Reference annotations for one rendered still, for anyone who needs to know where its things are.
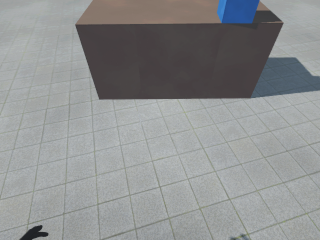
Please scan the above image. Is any left robot hand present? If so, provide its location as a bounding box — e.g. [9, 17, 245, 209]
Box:
[19, 225, 49, 240]

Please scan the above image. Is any carton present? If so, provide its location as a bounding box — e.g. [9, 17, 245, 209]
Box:
[217, 0, 260, 24]

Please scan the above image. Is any pedestal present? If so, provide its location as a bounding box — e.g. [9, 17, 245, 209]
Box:
[75, 0, 284, 100]

